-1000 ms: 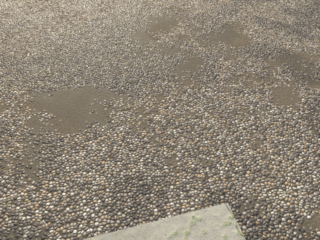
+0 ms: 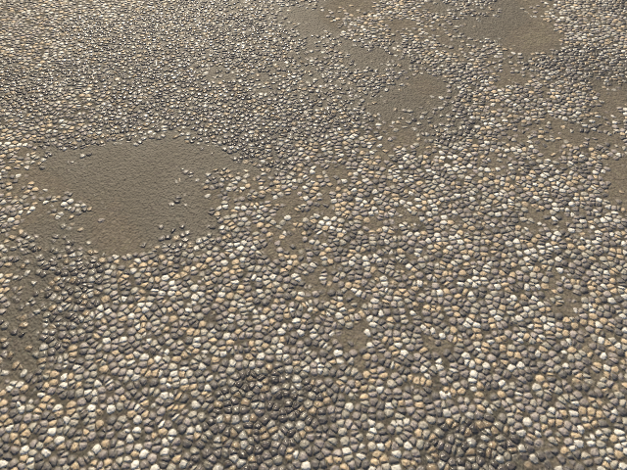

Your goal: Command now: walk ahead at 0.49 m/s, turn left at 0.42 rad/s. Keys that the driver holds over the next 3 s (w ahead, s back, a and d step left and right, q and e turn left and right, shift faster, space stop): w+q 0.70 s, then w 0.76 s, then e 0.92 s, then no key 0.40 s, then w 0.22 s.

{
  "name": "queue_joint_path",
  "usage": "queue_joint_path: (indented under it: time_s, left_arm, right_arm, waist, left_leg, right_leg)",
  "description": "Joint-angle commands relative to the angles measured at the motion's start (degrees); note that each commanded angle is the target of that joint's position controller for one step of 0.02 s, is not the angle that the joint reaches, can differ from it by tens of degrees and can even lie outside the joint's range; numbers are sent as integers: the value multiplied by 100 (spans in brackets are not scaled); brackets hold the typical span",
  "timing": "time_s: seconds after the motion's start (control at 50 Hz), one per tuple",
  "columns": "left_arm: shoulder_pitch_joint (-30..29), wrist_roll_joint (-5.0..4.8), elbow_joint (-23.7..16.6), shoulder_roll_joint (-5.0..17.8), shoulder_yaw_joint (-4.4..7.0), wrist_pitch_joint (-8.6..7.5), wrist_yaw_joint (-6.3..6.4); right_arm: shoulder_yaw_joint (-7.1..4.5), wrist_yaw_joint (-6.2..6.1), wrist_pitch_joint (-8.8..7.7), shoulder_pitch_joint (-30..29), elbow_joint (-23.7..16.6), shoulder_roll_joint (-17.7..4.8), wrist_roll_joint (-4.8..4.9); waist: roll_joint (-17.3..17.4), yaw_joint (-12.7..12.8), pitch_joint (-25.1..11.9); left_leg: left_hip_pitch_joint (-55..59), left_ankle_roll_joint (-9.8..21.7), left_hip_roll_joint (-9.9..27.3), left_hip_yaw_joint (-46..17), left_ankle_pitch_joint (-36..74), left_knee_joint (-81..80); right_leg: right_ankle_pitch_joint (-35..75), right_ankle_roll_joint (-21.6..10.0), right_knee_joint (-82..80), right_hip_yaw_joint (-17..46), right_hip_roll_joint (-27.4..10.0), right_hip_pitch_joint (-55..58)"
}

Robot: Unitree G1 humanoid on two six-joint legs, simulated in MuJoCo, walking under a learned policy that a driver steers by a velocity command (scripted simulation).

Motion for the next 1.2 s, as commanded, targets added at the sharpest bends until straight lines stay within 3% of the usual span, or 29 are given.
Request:
queue_joint_path:
  time_s: [0.02, 0.04, 0.1, 0.18, 0.3, 0.32, 0.34, 0.38, 0.4, 0.42, 0.44, 0.46, 0.48, 0.52, 0.56, 0.58, 0.62, 0.68, 0.8, 0.84, 0.88, 0.9, 0.94, 0.96, 0.98, 1.02, 1.06, 1.1, 1.2]
  left_arm:
    - [304, 130, -68, 383, 6, -200, 30]
    - [77, 79, -68, 351, -62, -265, 94]
    - [508, 272, 259, 823, 17, -215, 391]
    - [793, -29, 389, 633, -67, -164, 764]
    - [1409, -79, 466, 712, 52, 136, 742]
    - [1545, -53, 514, 803, 77, 182, 703]
    - [1159, 41, 563, 1096, 164, 146, 566]
    - [867, -23, 498, 1108, 210, 53, 563]
    - [1735, 140, 244, 441, 77, -102, 496]
    - [1750, 96, -14, 806, 80, -277, 422]
    - [962, -25, -420, 1074, 222, -302, 484]
    - [410, -353, -933, 767, 155, -279, 593]
    - [223, -333, -850, 1004, 239, -188, 703]
    - [432, -47, -730, 708, 210, 49, 764]
    - [154, 243, -1027, 609, 215, 105, 763]
    - [511, 170, -905, 780, 265, 46, 679]
    - [-267, 10, -1256, 1072, 362, -61, 510]
    - [-1141, 299, -1662, 439, 152, -142, 294]
    - [-1309, -24, -2048, 576, 107, -156, 50]
    - [-1036, -49, -1891, 724, 176, -159, 61]
    - [610, -107, -1265, 925, 364, -146, 137]
    - [2035, -22, -756, 1020, 398, -121, 113]
    - [2612, -50, -454, 1331, 435, -40, 62]
    - [2507, -141, -364, 1725, 544, 43, 111]
    - [1843, 3, -568, 939, 348, 77, 172]
    - [918, 172, -626, 779, 191, -56, 304]
    - [504, 136, -690, 499, 31, -198, 310]
    - [862, 109, -587, 839, 89, -157, 474]
    - [1751, -183, -283, 1012, 156, -40, 607]
  right_arm:
    - [-173, -139, 185, 154, -482, -414, -83]
    - [-203, -153, 216, 34, -592, -270, -294]
    - [-251, 10, 188, -33, -814, -354, -310]
    - [-158, 437, -26, -1389, -1387, -186, -425]
    - [-83, 574, 287, -2303, -1754, -372, -280]
    - [-114, 572, 283, -2054, -1649, -397, -262]
    - [-319, 566, 302, -612, -1131, -802, -314]
    - [-549, 421, 260, 645, -769, -1254, -362]
    - [-398, 441, 134, 669, -681, -1552, -449]
    - [-358, 489, 124, 802, -822, -1512, -256]
    - [-351, 505, 82, 528, -971, -1335, -222]
    - [-485, 452, 75, 142, -901, -1819, -279]
    - [-285, 495, -68, -740, -1240, -1268, -417]
    - [-118, 416, -231, -1521, -1541, -861, -401]
    - [-191, 129, -183, -1390, -1449, -1077, -428]
    - [-255, 47, -154, -1185, -1415, -1206, -545]
    - [-183, -76, -235, -423, -1125, -905, -290]
    - [-89, -227, -144, -227, -1143, -599, -180]
    - [-107, -287, 29, 34, -1202, -656, -188]
    - [-120, -354, 76, 111, -1131, -634, -196]
    - [-109, -211, 44, 103, -955, -550, -311]
    - [-57, 7, -83, 191, -802, -212, -327]
    - [117, 80, -288, 1135, -858, -149, -170]
    - [98, 35, -369, 777, -1200, -490, -49]
    - [11, -95, -317, -391, -1401, -760, -110]
    - [55, -157, -263, -1121, -1638, -574, -132]
    - [-31, -66, -274, -1255, -1680, -616, -368]
    - [-1, -23, -329, -1750, -1904, -373, -572]
    - [97, 195, -280, -2618, -2138, -106, -356]
  waist:
    - [-42, 102, 204]
    - [-169, -27, 388]
    - [-702, -142, 88]
    - [-401, 236, 127]
    - [-356, 929, 765]
    - [-310, 892, 681]
    - [-541, 81, -19]
    - [856, -905, -140]
    - [2508, -170, -443]
    - [2049, -330, -1658]
    - [634, -402, -1316]
    - [573, -27, -1220]
    - [-219, 262, -626]
    - [-239, 727, -48]
    - [-9, 725, -375]
    - [128, 743, -743]
    - [201, 433, -389]
    - [-33, 85, -206]
    - [440, -189, 249]
    - [524, -250, 358]
    - [86, 457, -78]
    - [-499, 921, -672]
    - [-2429, 652, -1397]
    - [-2271, 658, -1723]
    - [-247, 692, -1181]
    - [-409, 277, -292]
    - [-469, -115, 258]
    - [-804, 174, 193]
    - [-635, 622, 104]
  left_leg:
    - [-1745, 132, 611, -243, 1882, -1149]
    - [-1415, 33, 701, -294, 2016, -2110]
    - [-1152, -103, 690, -30, 3002, -2976]
    - [44, 145, 327, 442, 6790, -6280]
    - [-351, 196, 547, 714, 5779, -7578]
    - [8, 237, 527, 866, 5472, -7665]
    - [1966, 369, 258, 1223, 5486, -6072]
    - [3716, 1008, 239, 1194, 5487, -8174]
    - [5463, 1495, 914, 137, 8450, -5942]
    - [5812, 2130, 1340, -775, 7851, -5888]
    - [4941, 1949, 1415, -1164, 6185, -6657]
    - [4334, 2284, 1983, -2932, 2678, -7519]
    - [2925, 1998, 2084, -3308, 2090, -7764]
    - [1059, 1928, 1699, -2712, 3173, -7640]
    - [651, 1817, 1248, -2127, 4217, -7559]
    - [810, 1750, 1145, -1895, 4804, -7315]
    - [1499, 1519, 833, -1771, 3706, -6808]
    - [332, 1232, 56, -1043, 1489, -6666]
    - [1454, 1096, 121, -1574, 841, -5423]
    - [2049, 971, 64, -1633, 1449, -4786]
    - [1055, 696, -229, -1181, 1380, -2997]
    - [-497, 388, -705, -578, -242, -1001]
    - [-3418, -113, -804, -353, -1508, 2167]
    - [-4015, -228, -620, 14, -955, 2328]
    - [-3905, 21, 2, 324, 428, 778]
    - [-3324, 29, 344, 19, 1200, 276]
    - [-2462, 67, 623, 22, 2224, -2144]
    - [-1200, -210, 421, 700, 3327, -4271]
    - [-666, -280, 125, 936, 3919, -6711]
  right_leg:
    - [1673, -1337, -1654, 2608, -2391, 345]
    - [2043, -1093, -1785, 2072, -2171, -306]
    - [3005, -1148, -1489, 1394, -2006, -35]
    - [573, -348, -878, -150, -1222, -419]
    - [83, -162, 705, -117, -1712, 917]
    - [462, -139, 1161, -28, -1788, 1042]
    - [1574, -93, 2319, -152, -1962, 193]
    - [593, 395, 6417, -629, -811, -560]
    - [-3180, 582, 8550, -93, -412, -3204]
    - [-3154, 639, 8461, 624, -510, -3405]
    - [-2265, 446, 7273, 742, -641, -3589]
    - [-1541, 434, 6742, 821, -542, -4130]
    - [-194, 235, 5265, 1230, -817, -3835]
    - [283, 510, 4206, 1289, -819, -3012]
    - [623, 770, 3025, 1179, -775, -2176]
    - [1534, 770, 3194, 1134, -680, -1894]
    - [2787, 617, 2064, 1546, -665, -2801]
    - [4898, 451, -155, 1038, -135, -1150]
    - [4409, 302, -1721, 1450, -471, -1118]
    - [4328, 273, -2428, 1397, -709, -864]
    - [4311, 61, -2509, 910, -727, 1448]
    - [5245, -110, -1546, 1207, -1078, 3545]
    - [5027, -689, -148, 2548, -1851, 5295]
    - [2512, -1457, -1010, 3614, -2363, 5344]
    - [-10, -1219, -2089, 3719, -2073, 4192]
    - [571, -1452, -2211, 4244, -2363, 2166]
    - [1348, -814, -2243, 2589, -1360, 691]
    - [2810, -763, -2682, 1631, -807, 76]
    - [3313, -618, -2737, 1528, -1044, 1472]
Next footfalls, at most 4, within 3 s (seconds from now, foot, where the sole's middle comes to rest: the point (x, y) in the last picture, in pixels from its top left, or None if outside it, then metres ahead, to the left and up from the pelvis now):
0.38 left None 0.31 0.19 -0.92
0.88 right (288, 430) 0.70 0.07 -1.09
1.36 left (176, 374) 0.88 0.39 -1.09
1.84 right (223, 296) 1.15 0.27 -1.09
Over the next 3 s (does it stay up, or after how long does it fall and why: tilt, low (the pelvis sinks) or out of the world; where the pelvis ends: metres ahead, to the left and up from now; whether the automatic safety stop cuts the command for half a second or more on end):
stays up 1.01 0.34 -0.32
